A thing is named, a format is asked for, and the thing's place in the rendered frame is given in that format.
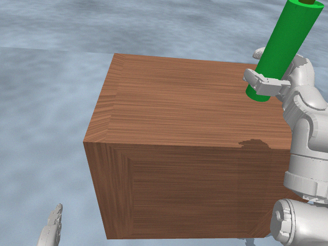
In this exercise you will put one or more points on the left robot hand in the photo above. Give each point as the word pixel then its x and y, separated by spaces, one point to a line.
pixel 50 234

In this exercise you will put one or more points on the right robot arm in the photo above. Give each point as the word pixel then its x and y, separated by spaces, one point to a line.
pixel 297 223

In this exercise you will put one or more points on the right robot hand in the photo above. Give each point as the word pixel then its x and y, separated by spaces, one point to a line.
pixel 300 72

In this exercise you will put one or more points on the bottle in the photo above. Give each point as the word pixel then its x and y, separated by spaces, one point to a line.
pixel 294 24

